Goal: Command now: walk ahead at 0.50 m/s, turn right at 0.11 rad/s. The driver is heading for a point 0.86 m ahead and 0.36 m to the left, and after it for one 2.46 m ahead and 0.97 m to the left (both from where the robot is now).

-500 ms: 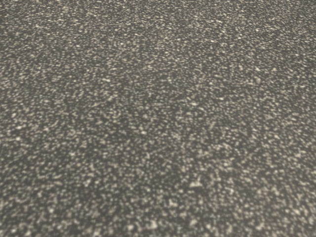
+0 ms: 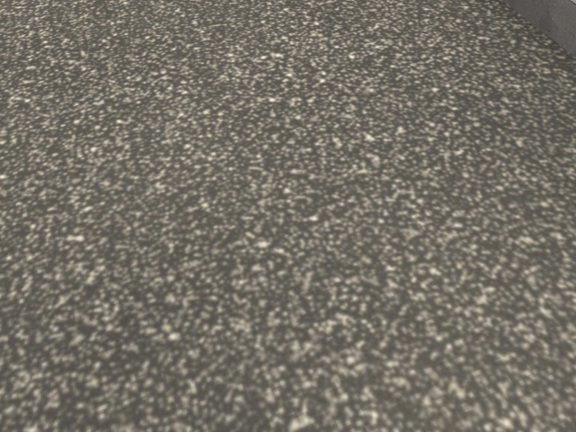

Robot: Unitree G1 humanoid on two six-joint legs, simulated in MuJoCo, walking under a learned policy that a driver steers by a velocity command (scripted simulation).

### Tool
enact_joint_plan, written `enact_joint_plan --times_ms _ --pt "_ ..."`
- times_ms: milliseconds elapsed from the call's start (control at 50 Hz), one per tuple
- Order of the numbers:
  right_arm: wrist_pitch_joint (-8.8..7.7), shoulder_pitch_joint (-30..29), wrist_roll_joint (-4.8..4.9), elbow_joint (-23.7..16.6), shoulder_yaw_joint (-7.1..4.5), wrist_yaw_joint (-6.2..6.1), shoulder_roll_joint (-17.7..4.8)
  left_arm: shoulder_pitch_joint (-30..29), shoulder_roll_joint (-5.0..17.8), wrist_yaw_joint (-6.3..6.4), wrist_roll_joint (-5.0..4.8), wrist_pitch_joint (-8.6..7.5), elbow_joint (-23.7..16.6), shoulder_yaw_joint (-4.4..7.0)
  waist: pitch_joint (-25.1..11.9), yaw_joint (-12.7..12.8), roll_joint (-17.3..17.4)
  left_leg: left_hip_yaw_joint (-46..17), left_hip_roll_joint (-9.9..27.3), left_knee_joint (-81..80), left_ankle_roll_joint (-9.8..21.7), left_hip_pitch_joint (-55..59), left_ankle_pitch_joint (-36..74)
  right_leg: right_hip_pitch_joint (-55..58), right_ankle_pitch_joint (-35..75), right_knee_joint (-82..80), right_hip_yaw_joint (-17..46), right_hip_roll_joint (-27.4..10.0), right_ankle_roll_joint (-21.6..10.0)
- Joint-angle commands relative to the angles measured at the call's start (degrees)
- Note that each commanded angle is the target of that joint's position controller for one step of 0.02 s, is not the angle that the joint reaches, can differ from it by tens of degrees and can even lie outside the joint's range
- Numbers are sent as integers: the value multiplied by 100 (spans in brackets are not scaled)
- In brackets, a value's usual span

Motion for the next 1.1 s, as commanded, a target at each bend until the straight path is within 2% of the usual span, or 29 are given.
enact_joint_plan --times_ms 20,80,140,240,300,320,340,360,380,400,420,440,460,480,500,560,660,760,800,840,860,880,900,920,940,960,1000,1060,1100 --pt "82 238 -8 -118 -118 49 -376 293 752 28 -22 -173 -102 165 -87 -30 -468 25 63 -244 -62 -545 560 381 2010 -1089 979 -1506 -530" --pt "78 -352 56 -256 -122 59 -367 592 665 46 18 -204 69 115 157 142 -452 -78 -10 -796 -18 -1008 1106 628 2100 -1247 687 -1509 -341" --pt "39 -709 96 -343 -81 81 -275 738 601 78 57 -250 204 64 277 229 -453 -184 -281 -1440 106 -1008 1530 842 2399 -1296 294 -1541 -194" --pt "-14 -1329 33 -585 14 126 -172 999 566 217 82 -264 471 -11 441 355 -384 359 -554 -2472 376 -796 1516 1490 3576 -1120 -195 -1718 -27" --pt "-26 -832 37 -494 -25 68 -285 907 834 317 121 -237 537 23 -1 58 -643 780 -1037 -2683 708 86 742 1882 6238 50 -480 -1806 138" --pt "-42 -281 27 -341 -76 41 -397 828 937 340 149 -193 524 51 -295 -187 -717 805 -1198 -2745 847 618 466 1863 6703 874 -540 -1844 157" --pt "-77 488 3 -105 -160 13 -561 729 1019 334 156 -151 470 75 -687 -509 -725 667 -1285 -3041 1022 1503 427 1543 6353 1968 -591 -1826 163" --pt "-93 1339 -85 101 -297 -37 -888 491 1043 303 108 -163 300 67 -1111 -983 -423 -173 -761 -3435 1381 2847 357 458 4798 3576 -725 -1622 219" --pt "-42 1415 -97 57 -482 -108 -1562 804 437 171 39 -224 6 -43 -1542 -571 922 -3003 946 -3590 2309 4516 702 -1928 -352 5907 -720 -448 496" --pt "1 1189 186 74 -472 -54 -1453 431 758 125 114 -277 -132 35 -1782 -563 480 -4471 1218 -4297 2667 4743 828 -2933 -1734 6662 465 -131 451" --pt "20 756 221 15 -438 -69 -1293 88 735 83 99 -352 -299 11 -919 -368 124 -3573 1106 -4480 2432 3993 709 -3294 -1175 6346 710 -586 410" --pt "25 492 188 -23 -356 -68 -935 -13 760 68 71 -399 -333 8 -449 -200 -297 -3037 908 -4670 2175 3230 1003 -3114 -849 5872 609 -797 436" --pt "6 292 168 -40 -298 -86 -740 -15 705 74 98 -350 -315 13 -111 28 -490 -2561 613 -4776 1922 2587 1463 -2830 -779 5424 571 -951 504" --pt "-27 195 188 -34 -249 -114 -618 62 651 72 183 -231 -341 -6 -59 198 -422 -2186 349 -4860 1778 2142 1815 -2485 -771 5088 555 -1038 623" --pt "-76 196 194 -41 -237 -116 -646 148 564 54 233 -110 -337 -25 -124 272 -305 -1936 194 -4903 1711 1931 2008 -2266 -766 4831 509 -1071 715" --pt "-163 407 200 -15 -310 -110 -926 -138 474 17 249 46 -526 -55 -140 251 -85 -1637 -98 -5009 1649 1652 2308 -2286 -398 4072 282 -1086 942" --pt "-107 931 205 -1 -343 -113 -952 -1323 502 -18 188 56 -965 -78 -67 -232 176 -1744 -278 -4924 1300 2167 2198 -2748 721 2586 234 -1011 1093" --pt "-68 1231 106 -50 -373 -173 -1031 -2003 582 -45 123 -37 -1284 -119 -109 -483 254 -2104 -109 -4446 1231 2873 2790 -2730 768 1698 294 -751 975" --pt "-76 1017 80 -162 -399 -220 -1124 -1770 719 -37 105 -92 -1288 -91 -146 -281 317 -2305 -19 -4197 1075 2830 2912 -2136 525 1252 415 -668 845" --pt "-117 642 75 -298 -421 -200 -1241 -803 959 35 90 -160 -1016 9 -478 200 290 -2334 -173 -3440 840 2439 3510 -670 129 864 343 -418 650" --pt "-166 574 137 -315 -391 -143 -1153 -55 1154 105 143 -241 -845 89 -902 600 -70 -2038 -550 -2360 692 2070 3308 453 197 514 554 -691 472" --pt "-225 667 203 -500 -250 -106 -671 879 1592 214 273 -264 -826 191 -1819 875 -785 -1476 -907 -744 568 1413 1646 1752 -1137 329 1950 -2125 196" --pt "-195 1340 310 -675 -193 -104 -391 603 2009 223 305 -160 -867 294 -2039 330 -2127 -863 -1693 409 440 -280 -1817 2490 -1532 -469 4584 -3227 -414" --pt "-79 1279 104 -436 -232 -166 -859 235 1466 186 216 -88 -917 241 -1353 191 -1136 -838 -1053 957 486 -745 -1390 1834 -2204 -431 4519 -3087 -461" --pt "-48 858 59 -430 -252 -110 -914 -83 944 158 162 -82 -994 120 -704 215 -465 -776 -850 872 455 -676 -800 1109 -1922 -506 3507 -2760 -330" --pt "-33 638 65 -471 -232 -60 -795 -232 751 136 171 -93 -962 66 -369 159 -336 -706 -684 656 392 -541 -482 625 -1049 -642 2662 -2460 -211" --pt "81 536 -21 -504 -220 52 -700 -108 686 151 147 -164 -818 41 -217 83 -764 -589 -496 455 286 -345 -283 260 71 -794 1621 -2066 -34" --pt "188 248 -6 -677 -183 143 -578 155 738 89 57 -311 -652 81 -257 45 -782 -496 -440 436 217 -594 21 341 1140 -913 970 -2072 -117" --pt "209 -120 -18 -824 -154 192 -529 255 756 78 51 -328 -583 105 -173 79 -726 -442 -360 279 158 -941 351 434 1375 -1034 607 -2080 -166"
